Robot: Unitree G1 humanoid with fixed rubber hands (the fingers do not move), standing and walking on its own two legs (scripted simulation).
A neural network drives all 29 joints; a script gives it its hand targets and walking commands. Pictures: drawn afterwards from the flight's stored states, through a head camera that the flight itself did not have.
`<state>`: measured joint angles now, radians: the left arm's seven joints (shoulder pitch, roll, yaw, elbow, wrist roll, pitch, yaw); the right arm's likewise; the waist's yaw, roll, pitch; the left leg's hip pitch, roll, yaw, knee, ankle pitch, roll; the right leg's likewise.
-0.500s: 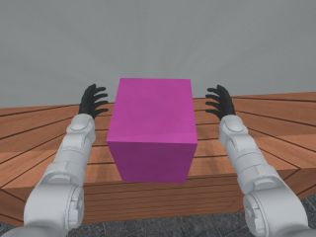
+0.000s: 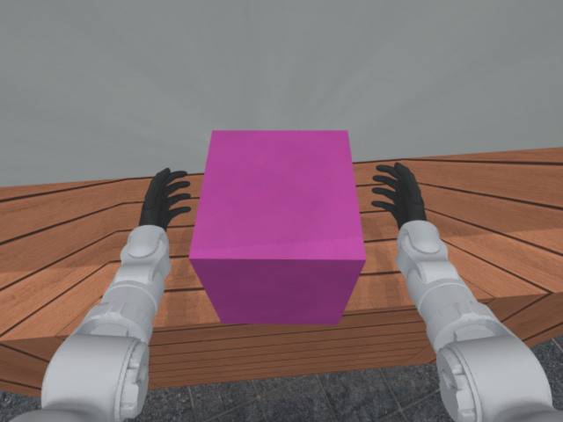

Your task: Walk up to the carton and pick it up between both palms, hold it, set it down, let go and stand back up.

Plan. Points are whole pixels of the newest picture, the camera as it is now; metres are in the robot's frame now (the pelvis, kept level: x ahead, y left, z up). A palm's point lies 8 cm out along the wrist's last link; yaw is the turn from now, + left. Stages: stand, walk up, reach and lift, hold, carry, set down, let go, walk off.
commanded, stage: reach and lift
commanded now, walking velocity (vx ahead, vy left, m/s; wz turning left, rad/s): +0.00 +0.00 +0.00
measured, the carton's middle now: (279, 234) +0.40 +0.00 -0.01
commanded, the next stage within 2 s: none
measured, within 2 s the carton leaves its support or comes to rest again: leaves its support in 1.48 s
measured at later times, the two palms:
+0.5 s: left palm (183, 223) +0.40 +0.15 +0.03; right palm (388, 223) +0.39 -0.16 +0.02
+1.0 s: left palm (183, 227) +0.39 +0.15 +0.03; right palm (380, 218) +0.39 -0.15 +0.04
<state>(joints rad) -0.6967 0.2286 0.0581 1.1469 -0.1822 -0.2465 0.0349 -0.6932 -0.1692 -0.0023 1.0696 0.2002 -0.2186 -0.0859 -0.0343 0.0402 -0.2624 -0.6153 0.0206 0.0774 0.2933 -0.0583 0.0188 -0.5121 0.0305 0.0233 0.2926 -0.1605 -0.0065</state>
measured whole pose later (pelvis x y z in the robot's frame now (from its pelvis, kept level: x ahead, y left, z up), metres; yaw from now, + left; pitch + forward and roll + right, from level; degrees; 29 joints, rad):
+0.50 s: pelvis +0.00 +0.00 +0.00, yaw +1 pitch +22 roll -1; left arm -0.71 0.05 0.22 1.08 0.07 -0.25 0.09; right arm -0.67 -0.04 -0.19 1.04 -0.05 -0.25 -0.13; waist -0.03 0.03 -0.24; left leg -0.59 0.01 0.07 0.22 -0.02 0.02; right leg -0.48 0.03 0.02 0.23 -0.12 -0.01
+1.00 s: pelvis +0.00 +0.00 +0.01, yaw +2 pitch +23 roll -1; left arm -0.64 -0.09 0.47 0.94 0.38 -0.22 0.05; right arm -0.64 0.10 -0.54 0.93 -0.42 -0.27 -0.05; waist -0.03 0.03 -0.29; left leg -0.53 0.00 0.05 0.05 0.08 0.03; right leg -0.42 0.02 0.00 0.05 -0.04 -0.01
